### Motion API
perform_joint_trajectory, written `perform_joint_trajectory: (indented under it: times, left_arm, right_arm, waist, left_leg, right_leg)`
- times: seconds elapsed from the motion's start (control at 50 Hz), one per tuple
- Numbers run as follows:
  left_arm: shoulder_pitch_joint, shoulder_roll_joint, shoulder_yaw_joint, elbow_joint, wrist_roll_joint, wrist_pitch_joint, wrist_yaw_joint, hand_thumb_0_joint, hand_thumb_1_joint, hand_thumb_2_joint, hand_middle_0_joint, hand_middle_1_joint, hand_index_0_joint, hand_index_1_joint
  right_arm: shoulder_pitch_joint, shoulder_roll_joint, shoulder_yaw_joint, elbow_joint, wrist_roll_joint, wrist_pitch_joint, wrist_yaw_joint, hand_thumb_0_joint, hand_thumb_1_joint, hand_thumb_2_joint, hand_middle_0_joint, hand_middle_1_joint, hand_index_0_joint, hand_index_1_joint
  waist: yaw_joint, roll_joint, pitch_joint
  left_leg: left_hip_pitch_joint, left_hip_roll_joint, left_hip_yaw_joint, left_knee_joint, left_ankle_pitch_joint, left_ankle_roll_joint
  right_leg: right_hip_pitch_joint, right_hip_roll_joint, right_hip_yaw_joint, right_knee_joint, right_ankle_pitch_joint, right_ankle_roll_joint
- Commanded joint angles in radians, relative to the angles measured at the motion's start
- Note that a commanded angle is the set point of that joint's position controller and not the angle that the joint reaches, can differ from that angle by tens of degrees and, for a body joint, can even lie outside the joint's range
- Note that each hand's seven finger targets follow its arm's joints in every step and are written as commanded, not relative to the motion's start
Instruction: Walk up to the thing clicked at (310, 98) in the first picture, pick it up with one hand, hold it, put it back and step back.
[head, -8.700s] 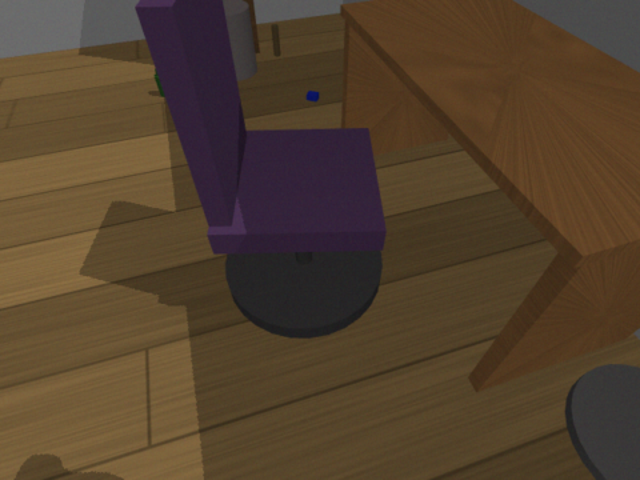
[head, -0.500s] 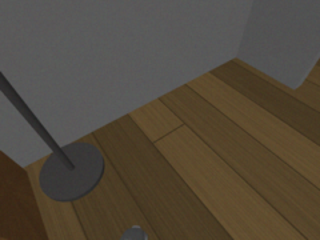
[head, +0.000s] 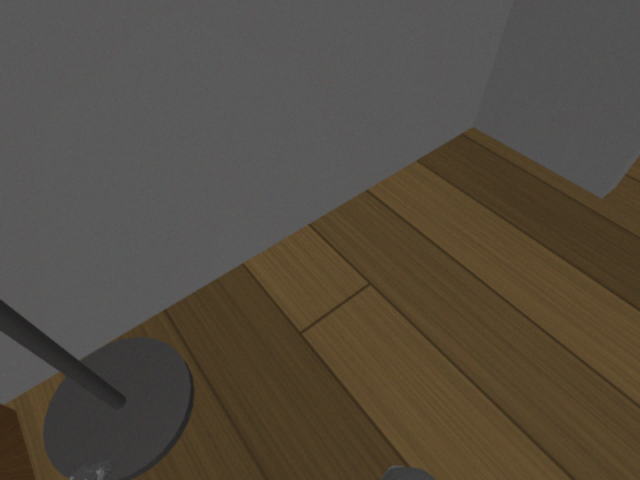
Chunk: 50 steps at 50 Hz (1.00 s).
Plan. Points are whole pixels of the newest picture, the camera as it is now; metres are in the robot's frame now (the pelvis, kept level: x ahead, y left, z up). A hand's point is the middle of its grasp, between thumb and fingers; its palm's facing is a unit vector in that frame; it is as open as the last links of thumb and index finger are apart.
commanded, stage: walk up
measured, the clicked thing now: out of the picture -1.03 +2.14 -0.74
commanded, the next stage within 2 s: stand in 1.52 s
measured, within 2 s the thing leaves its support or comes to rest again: neither
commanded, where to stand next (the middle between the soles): +0.31 +0.01 m, yaw +18 degrees
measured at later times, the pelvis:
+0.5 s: pelvis +0.17 +0.03 +0.00, yaw +10 degrees
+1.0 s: pelvis +0.24 -0.01 -0.01, yaw +18 degrees
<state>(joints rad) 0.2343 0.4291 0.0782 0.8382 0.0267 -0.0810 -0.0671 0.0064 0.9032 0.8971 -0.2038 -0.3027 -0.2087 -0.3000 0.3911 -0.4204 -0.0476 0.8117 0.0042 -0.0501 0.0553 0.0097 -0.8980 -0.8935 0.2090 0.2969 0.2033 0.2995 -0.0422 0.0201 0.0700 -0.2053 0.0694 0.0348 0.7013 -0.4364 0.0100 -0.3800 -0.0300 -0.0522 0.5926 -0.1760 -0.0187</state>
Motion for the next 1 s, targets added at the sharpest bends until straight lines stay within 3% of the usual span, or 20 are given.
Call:
perform_joint_trajectory:
  times: [0.0, 0.08, 0.18, 0.28, 0.3, 0.32, 0.34, 0.4, 0.44, 0.58, 0.66, 0.68, 0.7, 0.72, 0.78, 0.86, 0.9, 0.92, 0.94, 0.98]
  left_arm:
    - [0.149, 0.323, 0.089, -0.077, -0.004, -0.027, 0.036, 0.0, 0.9, 0.9, -0.2, -0.3, -0.2, -0.3]
    - [0.037, 0.238, 0.066, -0.102, -0.012, -0.02, 0.036, 0.0, 0.9, 0.9, -0.2, -0.3, -0.2, -0.3]
    - [0.042, 0.248, 0.07, -0.126, -0.001, -0.021, 0.026, 0.0, 0.9, 0.9, -0.2, -0.3, -0.2, -0.3]
    - [0.041, 0.195, 0.042, -0.136, -0.006, 0.012, 0.015, 0.0, 0.9, 0.9, -0.2, -0.3, -0.2, -0.3]
    - [0.067, 0.142, 0.024, -0.141, -0.005, 0.016, 0.015, 0.0, 0.9, 0.9, -0.2, -0.3, -0.2, -0.3]
    - [0.077, 0.098, 0.017, -0.154, -0.017, 0.019, 0.014, 0.0, 0.9, 0.9, -0.2, -0.3, -0.2, -0.3]
    - [0.034, 0.215, 0.041, -0.138, -0.013, 0.03, 0.03, 0.0, 0.9, 0.9, -0.2, -0.3, -0.2, -0.3]
    - [0.067, 0.203, 0.042, -0.085, -0.017, 0.036, 0.035, 0.0, 0.9, 0.9, -0.2, -0.3, -0.2, -0.3]
    - [0.113, 0.2, 0.048, -0.054, -0.013, 0.046, 0.025, 0.0, 0.9, 0.9, -0.2, -0.3, -0.2, -0.3]
    - [0.069, 0.137, 0.041, -0.041, -0.018, 0.053, 0.027, 0.0, 0.9, 0.9, -0.2, -0.3, -0.2, -0.3]
    - [0.075, 0.172, 0.049, -0.012, -0.009, 0.04, 0.044, 0.0, 0.9, 0.9, -0.2, -0.3, -0.2, -0.3]
    - [0.091, 0.22, 0.06, -0.016, 0.0, 0.033, 0.051, 0.0, 0.9, 0.9, -0.2, -0.3, -0.2, -0.3]
    - [0.053, 0.258, 0.056, -0.038, -0.006, 0.028, 0.053, 0.0, 0.9, 0.9, -0.2, -0.3, -0.2, -0.3]
    - [-0.003, 0.293, 0.056, -0.038, -0.008, 0.032, 0.054, 0.0, 0.9, 0.9, -0.2, -0.3, -0.2, -0.3]
    - [-0.056, 0.245, 0.037, -0.02, -0.004, 0.041, 0.064, 0.0, 0.9, 0.9, -0.2, -0.3, -0.2, -0.3]
    - [-0.114, 0.238, 0.03, -0.009, -0.009, 0.058, 0.063, 0.0, 0.9, 0.9, -0.2, -0.3, -0.2, -0.3]
    - [-0.103, 0.175, 0.005, 0.0, -0.023, 0.064, 0.061, 0.0, 0.9, 0.9, -0.2, -0.3, -0.2, -0.3]
    - [-0.11, 0.121, -0.008, 0.003, -0.037, 0.07, 0.061, 0.0, 0.9, 0.9, -0.2, -0.3, -0.2, -0.3]
    - [-0.13, 0.176, 0.013, 0.033, -0.033, 0.075, 0.072, 0.0, 0.9, 0.9, -0.2, -0.3, -0.2, -0.3]
    - [-0.099, 0.15, 0.003, 0.062, -0.033, 0.064, 0.07, 0.0, 0.9, 0.9, -0.2, -0.3, -0.2, -0.3]
  right_arm:
    - [-0.045, -0.217, -0.059, -0.104, -0.009, -0.015, -0.039, 0.0, -0.9, -0.9, 0.2, 0.3, 0.2, 0.3]
    - [0.026, -0.21, -0.062, -0.03, -0.005, -0.022, -0.018, 0.0, -0.9, -0.9, 0.2, 0.3, 0.2, 0.3]
    - [-0.024, -0.168, -0.064, -0.039, -0.013, -0.027, 0.006, 0.0, -0.9, -0.9, 0.2, 0.3, 0.2, 0.3]
    - [0.084, -0.196, -0.092, 0.0, -0.018, -0.051, -0.014, 0.0, -0.9, -0.9, 0.2, 0.3, 0.2, 0.3]
    - [0.17, -0.256, -0.111, 0.014, -0.022, -0.058, -0.029, 0.0, -0.9, -0.9, 0.2, 0.3, 0.2, 0.3]
    - [0.201, -0.363, -0.132, -0.019, -0.032, -0.067, -0.042, 0.0, -0.9, -0.9, 0.2, 0.3, 0.2, 0.3]
    - [0.183, -0.39, -0.139, -0.036, -0.001, -0.065, -0.043, 0.0, -0.9, -0.9, 0.2, 0.3, 0.2, 0.3]
    - [0.077, -0.289, -0.098, -0.061, -0.001, -0.071, -0.06, 0.0, -0.9, -0.9, 0.2, 0.3, 0.2, 0.3]
    - [0.047, -0.279, -0.087, -0.059, 0.006, -0.077, -0.062, 0.0, -0.9, -0.9, 0.2, 0.3, 0.2, 0.3]
    - [-0.025, -0.255, -0.063, -0.081, -0.013, -0.061, -0.072, 0.0, -0.9, -0.9, 0.2, 0.3, 0.2, 0.3]
    - [-0.068, -0.201, -0.036, -0.084, 0.007, -0.021, -0.079, 0.0, -0.9, -0.9, 0.2, 0.3, 0.2, 0.3]
    - [-0.031, -0.154, -0.019, -0.085, 0.012, -0.016, -0.081, 0.0, -0.9, -0.9, 0.2, 0.3, 0.2, 0.3]
    - [0.004, -0.115, -0.003, -0.076, 0.012, -0.007, -0.089, 0.0, -0.9, -0.9, 0.2, 0.3, 0.2, 0.3]
    - [-0.032, -0.179, -0.028, -0.049, 0.009, 0.003, -0.103, 0.0, -0.9, -0.9, 0.2, 0.3, 0.2, 0.3]
    - [-0.018, -0.203, -0.036, 0.014, 0.013, -0.001, -0.093, 0.0, -0.9, -0.9, 0.2, 0.3, 0.2, 0.3]
    - [0.014, -0.175, -0.036, 0.081, -0.001, 0.001, -0.078, 0.0, -0.9, -0.9, 0.2, 0.3, 0.2, 0.3]
    - [-0.024, -0.207, -0.045, 0.088, -0.025, -0.007, -0.082, 0.0, -0.9, -0.9, 0.2, 0.3, 0.2, 0.3]
    - [-0.119, -0.274, -0.054, 0.06, -0.028, -0.012, -0.079, 0.0, -0.9, -0.9, 0.2, 0.3, 0.2, 0.3]
    - [-0.184, -0.312, -0.06, 0.056, -0.017, -0.007, -0.073, 0.0, -0.9, -0.9, 0.2, 0.3, 0.2, 0.3]
    - [-0.24, -0.247, -0.037, 0.057, -0.016, -0.004, -0.074, 0.0, -0.9, -0.9, 0.2, 0.3, 0.2, 0.3]
  waist:
    - [0.129, -0.132, -0.092]
    - [0.066, -0.192, 0.014]
    - [0.082, -0.195, -0.003]
    - [0.003, -0.042, -0.087]
    - [-0.043, 0.122, -0.135]
    - [-0.047, 0.291, -0.117]
    - [-0.055, 0.166, -0.106]
    - [0.02, 0.052, -0.042]
    - [0.05, 0.085, -0.028]
    - [0.062, 0.147, -0.042]
    - [0.089, 0.059, -0.096]
    - [0.088, -0.104, -0.131]
    - [0.069, -0.21, -0.127]
    - [0.082, -0.225, -0.111]
    - [0.052, -0.226, -0.084]
    - [0.023, -0.242, -0.117]
    - [0.022, -0.119, -0.129]
    - [0.06, 0.1, -0.091]
    - [0.06, 0.124, -0.05]
    - [0.089, 0.049, -0.055]
  left_leg:
    - [-0.488, -0.036, -0.134, 0.492, -0.083, 0.04]
    - [-0.398, 0.05, -0.098, 0.303, 0.063, 0.011]
    - [-0.254, 0.025, 0.001, 0.043, 0.153, -0.004]
    - [0.106, -0.081, 0.103, -0.137, 0.226, 0.02]
    - [0.243, -0.007, -0.075, -0.205, 0.077, 0.068]
    - [0.314, 0.276, -0.616, -0.38, -0.065, 0.189]
    - [0.221, 0.383, -0.809, -0.439, -0.074, 0.298]
    - [0.149, 0.256, -0.466, -0.329, 0.31, 0.235]
    - [-0.01, 0.211, -0.326, -0.332, 0.367, 0.209]
    - [-0.169, 0.147, -0.144, -0.204, 0.728, 0.181]
    - [-0.267, 0.034, -0.098, 0.005, 0.389, 0.09]
    - [-0.307, -0.033, -0.056, 0.155, 0.22, 0.057]
    - [-0.33, -0.101, -0.047, 0.271, -0.124, 0.021]
    - [-0.302, -0.072, -0.094, 0.35, -0.214, 0.026]
    - [-0.256, -0.037, -0.065, 0.256, -0.135, 0.027]
    - [-0.107, -0.083, 0.019, -0.041, 0.033, 0.025]
    - [-0.012, -0.023, -0.119, -0.2, 0.102, 0.052]
    - [-0.087, 0.142, -0.435, -0.277, 0.092, 0.121]
    - [-0.184, 0.218, -0.475, -0.29, 0.118, 0.208]
    - [-0.188, 0.141, -0.31, -0.206, 0.29, 0.18]
  right_leg:
    - [0.348, -0.458, 0.67, -0.362, -0.411, -0.245]
    - [0.193, -0.284, 0.241, -0.351, -0.207, -0.218]
    - [0.135, -0.258, 0.086, -0.309, -0.127, -0.211]
    - [-0.007, -0.186, -0.047, 0.01, -0.141, -0.131]
    - [-0.111, -0.142, -0.071, 0.277, -0.102, -0.089]
    - [-0.363, 0.013, -0.081, 0.527, -0.336, -0.029]
    - [-0.353, -0.043, 0.06, 0.592, -0.419, -0.035]
    - [-0.334, -0.116, 0.117, 0.57, -0.259, -0.031]
    - [-0.202, -0.122, 0.093, 0.482, -0.209, -0.016]
    - [0.027, -0.056, -0.001, 0.195, -0.067, -0.004]
    - [0.238, -0.012, -0.007, -0.015, 0.05, -0.044]
    - [0.273, -0.173, 0.194, -0.095, 0.095, -0.08]
    - [0.209, -0.378, 0.455, -0.22, 0.048, -0.181]
    - [0.131, -0.43, 0.512, -0.228, 0.004, -0.273]
    - [0.092, -0.301, 0.293, -0.151, 0.054, -0.201]
    - [0.042, -0.251, 0.175, -0.053, -0.018, -0.16]
    - [-0.054, -0.231, 0.14, 0.074, -0.023, -0.095]
    - [-0.117, -0.096, 0.055, 0.167, -0.192, -0.018]
    - [-0.038, -0.038, 0.034, 0.225, -0.351, -0.019]
    - [0.051, -0.036, 0.038, 0.118, -0.237, -0.02]
